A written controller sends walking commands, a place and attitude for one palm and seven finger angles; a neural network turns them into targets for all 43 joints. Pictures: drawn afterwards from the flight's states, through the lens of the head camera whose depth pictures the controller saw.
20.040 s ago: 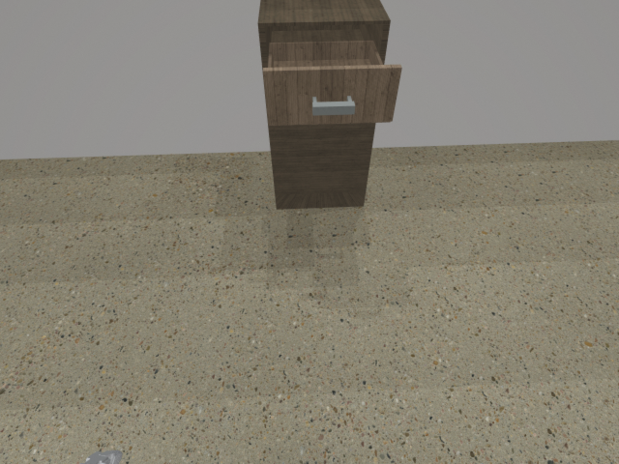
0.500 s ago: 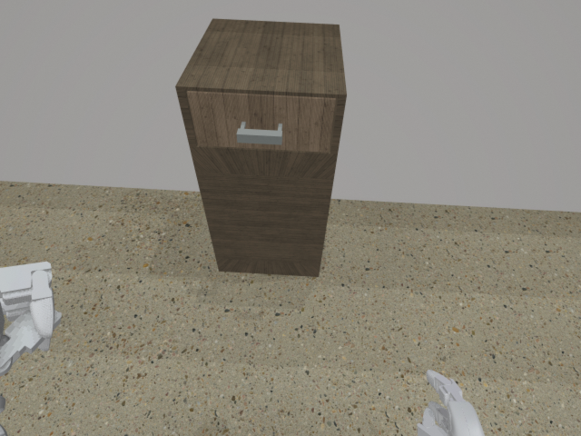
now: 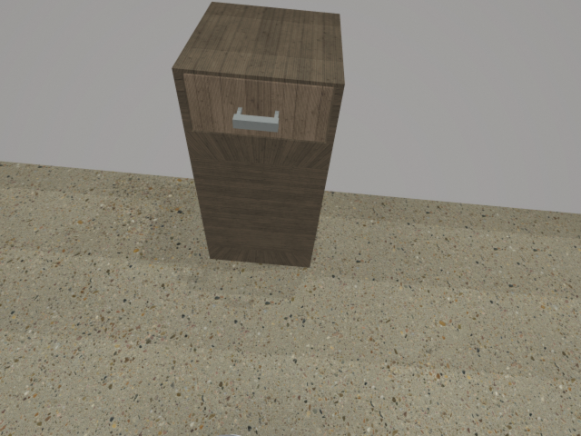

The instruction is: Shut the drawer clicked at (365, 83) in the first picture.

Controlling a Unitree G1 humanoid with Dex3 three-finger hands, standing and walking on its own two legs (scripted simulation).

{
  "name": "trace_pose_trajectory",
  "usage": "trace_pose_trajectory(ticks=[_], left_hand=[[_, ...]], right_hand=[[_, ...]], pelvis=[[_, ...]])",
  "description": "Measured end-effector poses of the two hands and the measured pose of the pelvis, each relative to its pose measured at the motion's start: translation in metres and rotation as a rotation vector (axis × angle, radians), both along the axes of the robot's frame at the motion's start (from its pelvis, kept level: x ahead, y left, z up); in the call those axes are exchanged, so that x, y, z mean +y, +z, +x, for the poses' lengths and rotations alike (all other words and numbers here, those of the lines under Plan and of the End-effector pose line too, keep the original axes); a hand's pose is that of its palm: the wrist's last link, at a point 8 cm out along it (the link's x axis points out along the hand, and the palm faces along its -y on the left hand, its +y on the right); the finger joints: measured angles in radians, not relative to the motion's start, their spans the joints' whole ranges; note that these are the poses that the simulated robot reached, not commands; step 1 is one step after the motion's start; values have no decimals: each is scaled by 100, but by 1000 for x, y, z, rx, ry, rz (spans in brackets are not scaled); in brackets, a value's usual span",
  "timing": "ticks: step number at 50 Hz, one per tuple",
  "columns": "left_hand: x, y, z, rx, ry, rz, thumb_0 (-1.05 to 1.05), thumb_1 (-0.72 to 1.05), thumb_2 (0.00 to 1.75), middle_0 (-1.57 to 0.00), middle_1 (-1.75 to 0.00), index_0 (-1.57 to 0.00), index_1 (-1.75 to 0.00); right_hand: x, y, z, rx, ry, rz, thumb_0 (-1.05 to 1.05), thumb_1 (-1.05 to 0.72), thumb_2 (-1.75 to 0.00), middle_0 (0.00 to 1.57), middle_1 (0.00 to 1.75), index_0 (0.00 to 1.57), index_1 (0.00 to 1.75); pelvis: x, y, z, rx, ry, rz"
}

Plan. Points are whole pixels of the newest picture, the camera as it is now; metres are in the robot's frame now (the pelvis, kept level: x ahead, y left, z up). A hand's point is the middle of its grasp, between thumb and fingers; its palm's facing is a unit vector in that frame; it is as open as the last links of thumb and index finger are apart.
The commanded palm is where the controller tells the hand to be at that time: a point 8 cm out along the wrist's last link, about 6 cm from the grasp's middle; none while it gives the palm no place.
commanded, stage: let the arm hang, fingers relaxed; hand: left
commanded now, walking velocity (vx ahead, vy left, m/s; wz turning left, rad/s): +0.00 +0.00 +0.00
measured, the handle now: (257, 117) +0.83 +0.12 -0.04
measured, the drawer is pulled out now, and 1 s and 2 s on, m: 0.00 0.00 0.00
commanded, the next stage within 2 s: look to check the result in 0.78 s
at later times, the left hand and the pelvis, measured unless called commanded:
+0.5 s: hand out of the picture -0.03 +0.14 -0.17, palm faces +0.07 -0.99 -0.15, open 7.1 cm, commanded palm none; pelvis +0.00 +0.00 +0.01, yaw +0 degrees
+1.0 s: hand out of the picture -0.02 +0.14 -0.17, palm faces +0.07 -0.98 -0.18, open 7.4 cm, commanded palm none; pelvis +0.01 -0.02 +0.01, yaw -1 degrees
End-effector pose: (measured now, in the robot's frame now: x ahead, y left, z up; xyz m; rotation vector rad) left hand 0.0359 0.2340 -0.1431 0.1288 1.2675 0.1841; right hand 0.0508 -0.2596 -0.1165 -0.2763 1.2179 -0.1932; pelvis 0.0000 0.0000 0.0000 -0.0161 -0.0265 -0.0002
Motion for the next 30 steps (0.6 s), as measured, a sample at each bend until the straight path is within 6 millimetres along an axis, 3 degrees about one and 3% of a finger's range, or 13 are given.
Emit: trace_pose_trajectory(ticks=[7,12,18,30], left_hand=[[3,5,-85,237,43,4,1,90,90,-80,-98,-79,-99],[-5,14,-112,319,57,5,0,91,90,-60,-76,-60,-76],[-22,13,-107,303,59,-15,0,91,90,-38,-51,-37,-51],[-52,2,-53,156,32,-82,0,91,90,-22,-32,-21,-31]], right_hand=[[25,-13,-62,216,-44,72,1,-91,-90,20,30,19,29],[45,-23,-79,255,-76,140,0,-90,-90,20,30,20,29],[63,-30,-82,250,-94,193,0,-90,-90,20,30,20,29],[62,-28,-74,212,-113,185,0,-91,-90,20,30,20,29]], pelvis=[[-4,6,-1,1,9,-8],[-3,8,-1,-8,3,-4],[-3,8,1,-14,-4,2],[-6,8,6,-16,-9,10]])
